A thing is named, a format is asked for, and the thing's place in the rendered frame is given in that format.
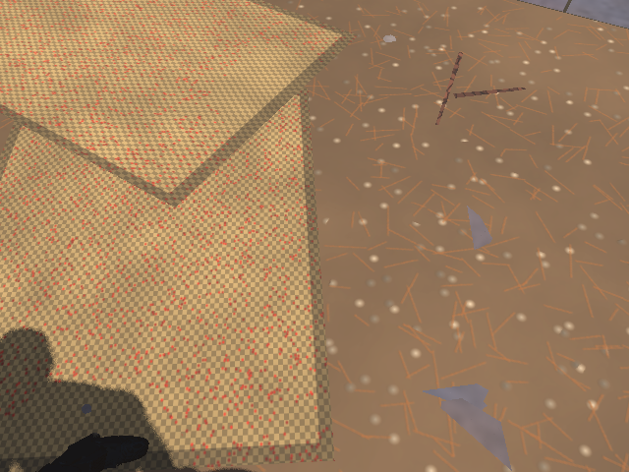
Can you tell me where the robot left hand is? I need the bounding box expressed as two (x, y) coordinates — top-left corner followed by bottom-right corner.
(35, 433), (149, 472)

